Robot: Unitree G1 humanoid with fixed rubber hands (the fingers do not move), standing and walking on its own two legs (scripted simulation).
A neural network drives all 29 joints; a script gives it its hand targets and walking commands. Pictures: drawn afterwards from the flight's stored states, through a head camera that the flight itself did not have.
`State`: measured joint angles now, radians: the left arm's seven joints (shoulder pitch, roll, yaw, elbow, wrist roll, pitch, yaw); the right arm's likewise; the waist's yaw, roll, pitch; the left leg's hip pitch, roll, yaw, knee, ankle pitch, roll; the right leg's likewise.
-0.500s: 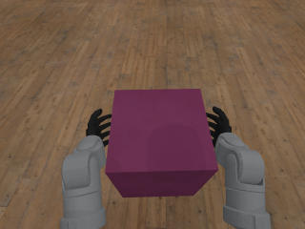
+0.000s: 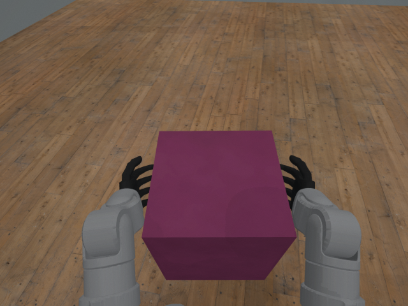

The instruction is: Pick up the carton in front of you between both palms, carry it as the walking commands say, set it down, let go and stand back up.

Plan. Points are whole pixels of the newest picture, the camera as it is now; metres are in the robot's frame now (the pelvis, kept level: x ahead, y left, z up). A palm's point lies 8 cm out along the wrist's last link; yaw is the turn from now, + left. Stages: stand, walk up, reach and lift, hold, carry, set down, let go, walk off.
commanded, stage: carry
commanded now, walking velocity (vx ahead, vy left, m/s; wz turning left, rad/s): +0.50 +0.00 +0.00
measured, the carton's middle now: (215, 210) +0.31 +0.02 +0.03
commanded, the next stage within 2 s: none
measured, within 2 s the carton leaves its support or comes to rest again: neither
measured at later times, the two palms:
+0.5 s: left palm (160, 91) +0.64 +0.17 +0.10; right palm (270, 93) +0.62 -0.12 +0.10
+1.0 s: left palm (183, 44) +0.91 +0.13 +0.11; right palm (270, 44) +0.92 -0.16 +0.10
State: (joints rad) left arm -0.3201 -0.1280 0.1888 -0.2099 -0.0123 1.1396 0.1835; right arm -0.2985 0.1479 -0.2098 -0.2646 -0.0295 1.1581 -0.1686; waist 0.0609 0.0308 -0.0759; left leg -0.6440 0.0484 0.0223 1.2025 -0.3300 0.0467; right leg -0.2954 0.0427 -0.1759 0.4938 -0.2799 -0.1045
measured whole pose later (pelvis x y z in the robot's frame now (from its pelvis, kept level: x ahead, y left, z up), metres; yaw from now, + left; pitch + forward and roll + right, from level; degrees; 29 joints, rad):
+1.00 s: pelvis +0.69 -0.02 +0.02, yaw +1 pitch +4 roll +1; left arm 0.04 -0.13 0.05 -0.49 0.03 1.18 0.14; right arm 0.04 0.13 -0.04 -0.50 -0.05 1.19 -0.13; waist 0.02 0.01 -0.14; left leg -0.60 0.13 0.09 0.82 -0.16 -0.02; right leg -0.12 -0.02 -0.21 0.25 -0.20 -0.06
